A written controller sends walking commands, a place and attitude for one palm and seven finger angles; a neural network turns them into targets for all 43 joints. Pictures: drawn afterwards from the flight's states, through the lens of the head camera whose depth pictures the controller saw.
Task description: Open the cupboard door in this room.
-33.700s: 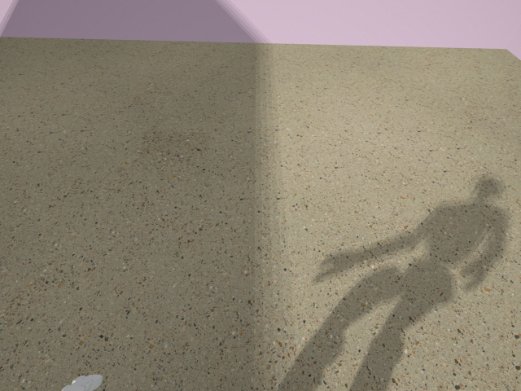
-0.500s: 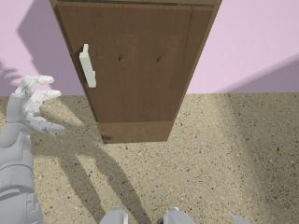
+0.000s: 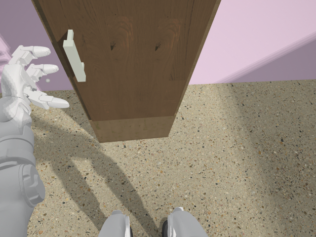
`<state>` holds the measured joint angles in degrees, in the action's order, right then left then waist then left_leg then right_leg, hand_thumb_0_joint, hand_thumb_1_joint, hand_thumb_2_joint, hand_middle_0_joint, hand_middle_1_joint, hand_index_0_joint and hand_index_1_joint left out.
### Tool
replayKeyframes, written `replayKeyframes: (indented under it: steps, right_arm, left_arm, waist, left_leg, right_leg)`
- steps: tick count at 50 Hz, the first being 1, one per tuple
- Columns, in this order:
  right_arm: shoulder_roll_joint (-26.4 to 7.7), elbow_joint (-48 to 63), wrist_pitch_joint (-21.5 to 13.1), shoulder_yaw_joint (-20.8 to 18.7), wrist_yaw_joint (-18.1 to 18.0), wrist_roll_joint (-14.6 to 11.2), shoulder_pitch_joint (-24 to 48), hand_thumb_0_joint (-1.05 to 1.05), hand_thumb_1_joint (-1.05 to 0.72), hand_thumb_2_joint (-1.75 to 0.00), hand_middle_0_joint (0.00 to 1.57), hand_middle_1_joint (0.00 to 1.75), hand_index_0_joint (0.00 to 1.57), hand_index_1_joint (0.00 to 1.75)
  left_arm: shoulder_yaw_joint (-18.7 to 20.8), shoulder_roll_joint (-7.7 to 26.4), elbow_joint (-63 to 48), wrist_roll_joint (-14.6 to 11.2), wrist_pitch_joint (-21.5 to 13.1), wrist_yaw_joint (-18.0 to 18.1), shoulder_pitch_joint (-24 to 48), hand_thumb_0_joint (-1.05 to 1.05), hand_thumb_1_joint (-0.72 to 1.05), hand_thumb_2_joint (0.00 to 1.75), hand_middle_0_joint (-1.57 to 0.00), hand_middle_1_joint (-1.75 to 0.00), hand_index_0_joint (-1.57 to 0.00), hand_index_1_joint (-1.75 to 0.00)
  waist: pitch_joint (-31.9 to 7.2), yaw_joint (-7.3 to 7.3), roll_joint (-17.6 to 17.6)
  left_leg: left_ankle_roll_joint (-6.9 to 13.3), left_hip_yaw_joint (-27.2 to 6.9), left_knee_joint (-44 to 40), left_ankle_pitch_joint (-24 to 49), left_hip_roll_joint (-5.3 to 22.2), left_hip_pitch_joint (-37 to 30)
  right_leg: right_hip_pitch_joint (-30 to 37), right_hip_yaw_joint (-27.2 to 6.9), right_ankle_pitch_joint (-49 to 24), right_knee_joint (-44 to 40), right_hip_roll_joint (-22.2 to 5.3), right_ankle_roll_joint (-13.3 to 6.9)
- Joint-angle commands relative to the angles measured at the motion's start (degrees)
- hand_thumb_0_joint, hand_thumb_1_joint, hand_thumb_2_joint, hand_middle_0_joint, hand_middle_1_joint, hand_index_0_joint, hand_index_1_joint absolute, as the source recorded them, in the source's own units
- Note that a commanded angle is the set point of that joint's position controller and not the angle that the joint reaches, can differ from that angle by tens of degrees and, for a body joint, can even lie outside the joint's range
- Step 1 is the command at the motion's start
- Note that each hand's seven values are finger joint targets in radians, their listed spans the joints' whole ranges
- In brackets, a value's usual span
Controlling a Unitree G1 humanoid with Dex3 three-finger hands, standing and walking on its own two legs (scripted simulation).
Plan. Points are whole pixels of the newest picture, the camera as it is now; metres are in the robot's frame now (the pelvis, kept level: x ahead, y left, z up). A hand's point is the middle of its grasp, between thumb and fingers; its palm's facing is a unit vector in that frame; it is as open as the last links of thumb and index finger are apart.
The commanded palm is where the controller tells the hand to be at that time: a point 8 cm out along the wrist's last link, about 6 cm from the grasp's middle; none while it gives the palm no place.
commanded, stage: move the hooked fingers beside the handle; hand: left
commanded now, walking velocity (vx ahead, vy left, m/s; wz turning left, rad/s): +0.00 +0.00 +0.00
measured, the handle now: (76, 57) +0.56 +0.19 +0.06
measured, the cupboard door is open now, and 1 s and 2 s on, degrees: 0 0 0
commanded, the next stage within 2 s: slide the fingers in behind the handle in 1.04 s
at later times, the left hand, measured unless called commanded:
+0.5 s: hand (53, 70) +0.51 +0.24 +0.06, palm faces +0.07 -1.00 -0.01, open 14.0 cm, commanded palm +0.48 +0.28 +0.06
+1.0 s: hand (52, 73) +0.50 +0.24 +0.06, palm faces +0.08 -1.00 -0.01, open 14.0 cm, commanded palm +0.48 +0.28 +0.06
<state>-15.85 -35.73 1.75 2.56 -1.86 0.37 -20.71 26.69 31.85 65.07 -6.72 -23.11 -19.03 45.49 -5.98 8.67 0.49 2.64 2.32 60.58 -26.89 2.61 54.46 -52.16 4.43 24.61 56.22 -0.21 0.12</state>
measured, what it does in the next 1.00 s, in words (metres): stands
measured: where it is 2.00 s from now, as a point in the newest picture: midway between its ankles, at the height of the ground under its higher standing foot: outside the picture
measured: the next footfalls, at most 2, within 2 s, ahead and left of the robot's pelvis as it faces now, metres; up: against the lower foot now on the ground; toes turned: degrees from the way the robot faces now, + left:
none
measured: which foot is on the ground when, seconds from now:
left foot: down 0.00-1.00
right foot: down 0.00-1.00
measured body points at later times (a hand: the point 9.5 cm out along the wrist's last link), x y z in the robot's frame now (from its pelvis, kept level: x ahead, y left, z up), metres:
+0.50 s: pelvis +0.01 +0.00 +0.00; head +0.16 +0.02 +0.42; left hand +0.50 +0.29 +0.06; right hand +0.00 -0.27 -0.10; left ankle +0.01 +0.09 -0.67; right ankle +0.02 -0.13 -0.67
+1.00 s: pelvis +0.01 +0.00 +0.00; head +0.14 +0.03 +0.43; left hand +0.49 +0.29 +0.07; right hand +0.03 -0.27 -0.11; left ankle +0.01 +0.09 -0.67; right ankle +0.02 -0.13 -0.67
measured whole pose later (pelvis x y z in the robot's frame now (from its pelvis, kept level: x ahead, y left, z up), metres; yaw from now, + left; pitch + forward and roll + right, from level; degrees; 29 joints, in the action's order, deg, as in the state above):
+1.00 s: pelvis +0.01 +0.00 +0.00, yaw -1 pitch +22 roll -4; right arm -15.4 -34.4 5.3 2.7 -0.7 0.7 -20.3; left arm 27.3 32.8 66.3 -5.6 -23.7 -17.4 47.7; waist -6.3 9.5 0.8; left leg 2.5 2.1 61.4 -27.9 3.3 55.8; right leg -53.3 4.4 25.1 56.3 0.6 0.1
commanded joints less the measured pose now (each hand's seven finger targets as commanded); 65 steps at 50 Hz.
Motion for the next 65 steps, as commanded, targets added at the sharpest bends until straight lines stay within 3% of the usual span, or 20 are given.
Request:
replayKeyframes:
  steps: [1,5,13,20,23,25,26,30,31,32,37,38,46,47,50,55,57,60,62,65]
  right_arm:
    - [-11.0,3.0,-0.3,-4.0,-0.7,0.1,-9.2,0.00,-0.90,-0.90,0.20,0.30,0.20,0.30]
    - [-11.2,3.0,0.5,-4.0,-0.6,0.4,-10.5,0.00,-0.90,-0.90,0.20,0.30,0.20,0.30]
    - [-11.3,2.0,1.7,-3.8,-0.3,0.6,-12.2,0.00,-0.90,-0.90,0.20,0.30,0.20,0.30]
    - [-11.2,3.8,2.7,-4.3,0.4,0.9,-12.9,0.00,-0.90,-0.90,0.20,0.30,0.20,0.30]
    - [-11.0,3.9,3.0,-4.4,0.5,0.6,-12.4,0.00,-0.90,-0.90,0.20,0.30,0.20,0.30]
    - [-11.0,4.1,3.0,-4.4,0.3,0.5,-12.2,0.00,-0.90,-0.90,0.20,0.30,0.20,0.30]
    - [-10.7,4.1,3.2,-4.4,0.3,0.4,-12.0,0.00,-0.90,-0.90,0.20,0.30,0.20,0.30]
    - [-10.4,3.0,3.1,-4.3,0.3,0.2,-11.5,0.00,-0.90,-0.90,0.20,0.30,0.20,0.30]
    - [-10.6,2.5,3.1,-4.4,0.2,0.3,-11.5,0.00,-0.90,-0.90,0.20,0.30,0.20,0.30]
    - [-10.5,2.6,3.0,-4.3,0.3,0.1,-11.2,0.00,-0.90,-0.90,0.20,0.30,0.20,0.30]
    - [-10.6,2.1,2.8,-4.4,0.2,0.3,-10.9,0.00,-0.90,-0.90,0.20,0.30,0.20,0.30]
    - [-10.3,2.2,2.7,-4.3,0.2,0.3,-10.6,0.00,-0.90,-0.90,0.20,0.30,0.20,0.30]
    - [-10.5,3.3,2.7,-4.1,0.4,0.5,-10.1,0.00,-0.90,-0.90,0.20,0.30,0.20,0.30]
    - [-10.3,3.6,2.8,-4.1,0.5,0.5,-9.9,0.00,-0.90,-0.90,0.20,0.30,0.20,0.30]
    - [-10.6,3.2,2.8,-3.8,0.2,0.2,-9.9,0.00,-0.90,-0.90,0.20,0.30,0.20,0.30]
    - [-10.7,2.8,2.3,-3.8,0.1,0.5,-10.3,0.00,-0.90,-0.90,0.20,0.30,0.20,0.30]
    - [-11.0,2.4,2.4,-3.9,0.0,0.5,-10.6,0.00,-0.90,-0.90,0.20,0.30,0.20,0.30]
    - [-10.6,2.5,2.3,-3.8,0.2,0.4,-10.8,0.00,-0.90,-0.90,0.20,0.30,0.20,0.30]
    - [-11.0,2.3,2.4,-3.9,0.1,0.4,-11.1,0.00,-0.90,-0.90,0.20,0.30,0.20,0.30]
    - [-10.7,2.5,2.4,-4.1,0.4,0.7,-11.6,0.00,-0.90,-0.90,0.20,0.30,0.20,0.30]
  left_arm:
    - [3.1,19.3,-10.4,-0.5,-4.3,0.2,24.8,0.00,-0.50,0.30,-0.30,-1.20,-0.30,-1.20]
    - [4.3,21.2,-9.4,-0.2,-3.8,-0.1,25.1,0.00,-0.50,0.30,-0.30,-1.20,-0.30,-1.20]
    - [2.2,20.1,-6.1,0.6,-2.6,-0.3,29.7,0.00,-0.50,0.30,-0.30,-1.20,-0.30,-1.20]
    - [6.2,23.3,-11.1,0.3,-3.5,-0.1,23.1,0.00,-0.50,0.30,-0.30,-1.20,-0.30,-1.20]
    - [6.5,22.8,-11.6,-0.5,-3.0,0.0,21.8,0.00,-0.50,0.30,-0.30,-1.20,-0.30,-1.20]
    - [7.0,23.6,-13.6,-0.4,-3.4,0.0,22.2,0.00,-0.50,0.30,-0.30,-1.20,-0.30,-1.20]
    - [5.8,22.4,-15.2,-0.4,-3.8,-0.1,22.5,0.00,-0.50,0.30,-0.30,-1.20,-0.30,-1.20]
    - [1.5,16.4,-13.1,-1.2,-3.9,-0.6,24.0,0.00,-0.50,0.30,-0.30,-1.20,-0.30,-1.20]
    - [2.5,17.6,-12.3,-1.2,-3.9,-0.6,24.0,0.00,-0.50,0.30,-0.30,-1.20,-0.30,-1.20]
    - [0.5,15.1,-11.5,-1.3,-3.7,-0.8,23.7,0.00,-0.50,0.30,-0.30,-1.20,-0.30,-1.20]
    - [1.5,16.4,-10.6,-0.8,-4.1,0.1,24.4,0.00,-0.50,0.30,-0.30,-1.20,-0.30,-1.20]
    - [-0.4,14.2,-10.9,-0.9,-4.1,0.2,25.7,0.00,-0.50,0.30,-0.30,-1.20,-0.30,-1.20]
    - [3.2,18.6,-12.2,0.2,-5.1,1.6,24.7,0.00,-0.50,0.30,-0.30,-1.20,-0.30,-1.20]
    - [2.6,17.5,-11.5,0.0,-4.9,1.6,23.7,0.00,-0.50,0.30,-0.30,-1.20,-0.30,-1.20]
    - [2.0,17.6,-9.1,-0.1,-4.2,1.5,25.6,0.00,-0.50,0.30,-0.30,-1.20,-0.30,-1.20]
    - [1.1,17.3,-11.5,0.1,-5.1,1.3,29.1,0.00,-0.50,0.30,-0.30,-1.20,-0.30,-1.20]
    - [2.7,19.1,-10.2,-0.2,-5.0,1.1,28.3,0.00,-0.50,0.30,-0.30,-1.20,-0.30,-1.20]
    - [-0.3,14.9,-7.7,-0.3,-3.8,0.5,27.1,0.00,-0.50,0.30,-0.30,-1.20,-0.30,-1.20]
    - [0.8,17.0,-9.1,-0.2,-3.7,0.8,27.9,0.00,-0.50,0.30,-0.30,-1.20,-0.30,-1.20]
    - [0.6,15.4,-11.2,-0.6,-4.0,1.6,27.0,0.00,-0.50,0.30,-0.30,-1.20,-0.30,-1.20]
  waist:
    - [-25.6,0.04,8.6]
    - [-27.6,0.32,7.9]
    - [-25.6,2.40,9.5]
    - [-31.6,-0.51,11.2]
    - [-29.5,-0.21,8.3]
    - [-29.2,-0.57,9.7]
    - [-30.5,-0.44,11.6]
    - [-25.5,1.50,10.3]
    - [-25.5,1.10,9.7]
    - [-25.2,1.41,10.6]
    - [-25.9,0.99,10.2]
    - [-25.3,1.85,9.6]
    - [-29.2,-0.15,10.9]
    - [-28.8,-0.19,10.6]
    - [-24.2,1.39,7.8]
    - [-27.3,1.59,11.7]
    - [-27.9,1.52,9.7]
    - [-25.2,2.26,9.5]
    - [-26.2,1.72,10.2]
    - [-28.1,1.34,10.1]
  left_leg:
    - [-1.6,-6.1,-6.9,22.8,-0.3,-21.2]
    - [-1.3,-5.9,-6.1,25.6,-0.2,-20.8]
    - [-1.1,-6.1,-5.4,23.6,-0.1,-19.8]
    - [-1.2,-5.5,-5.2,31.4,0.0,-22.7]
    - [-0.9,-4.8,-5.7,28.8,-0.2,-20.4]
    - [-0.8,-4.7,-6.0,28.8,-0.2,-20.7]
    - [-1.1,-4.7,-6.2,30.4,-0.1,-23.3]
    - [-1.2,-5.4,-6.3,28.9,0.2,-24.3]
    - [-1.3,-5.5,-6.5,28.6,0.2,-24.4]
    - [-1.3,-5.5,-6.6,27.3,0.0,-24.3]
    - [-1.8,-6.3,-6.2,28.8,0.1,-25.2]
    - [-1.6,-6.2,-6.1,28.2,0.1,-24.9]
    - [-2.0,-6.4,-5.6,30.5,0.0,-25.3]
    - [-2.0,-6.2,-5.6,29.6,-0.1,-24.7]
    - [-1.3,-5.7,-5.9,23.9,-0.2,-20.6]
    - [-1.6,-6.4,-5.7,24.7,-0.1,-23.6]
    - [-1.6,-6.4,-5.5,24.7,-0.1,-22.7]
    - [-1.3,-6.2,-5.8,23.2,-0.2,-21.6]
    - [-1.5,-6.5,-6.0,23.7,-0.1,-22.2]
    - [-1.6,-6.8,-5.9,26.7,0.0,-24.0]
  right_leg:
    - [7.1,-2.0,-14.5,-4.9,2.5,-1.2]
    - [8.6,-2.2,-17.4,-4.5,2.7,-1.1]
    - [5.1,-2.2,-15.3,-5.1,2.9,-1.0]
    - [10.4,-2.4,-22.1,-4.2,3.2,-1.3]
    - [12.1,-2.6,-22.3,-5.2,3.3,-0.8]
    - [12.6,-2.7,-22.6,-5.1,3.3,-1.1]
    - [11.8,-2.6,-22.7,-5.2,3.3,-1.0]
    - [7.4,-1.9,-19.5,-6.0,3.5,-1.1]
    - [7.6,-1.9,-19.2,-6.2,3.5,-1.1]
    - [6.7,-1.9,-18.1,-6.3,3.4,-1.1]
    - [5.5,-1.5,-17.5,-5.5,3.2,-1.3]
    - [5.1,-1.5,-17.5,-5.6,3.2,-1.1]
    - [7.1,-1.6,-18.7,-4.3,3.1,-1.3]
    - [7.3,-1.7,-18.3,-4.4,3.1,-1.2]
    - [6.9,-1.9,-16.4,-5.2,3.1,-1.1]
    - [4.9,-1.8,-15.3,-4.7,3.1,-1.4]
    - [6.1,-1.9,-15.7,-4.9,3.1,-1.2]
    - [4.7,-1.7,-14.8,-5.3,3.2,-1.2]
    - [4.9,-1.7,-14.7,-5.3,3.1,-1.2]
    - [5.3,-1.3,-16.2,-4.9,3.3,-1.3]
